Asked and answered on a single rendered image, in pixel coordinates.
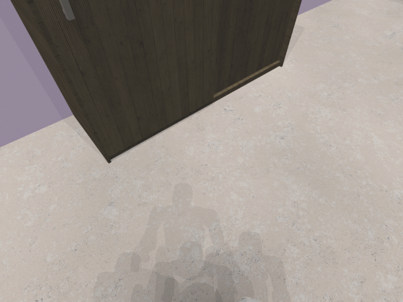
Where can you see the handle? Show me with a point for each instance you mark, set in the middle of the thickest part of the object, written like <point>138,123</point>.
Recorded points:
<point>67,9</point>

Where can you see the wardrobe door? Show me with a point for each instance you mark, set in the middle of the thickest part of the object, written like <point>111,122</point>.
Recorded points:
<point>137,65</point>
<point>250,35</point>

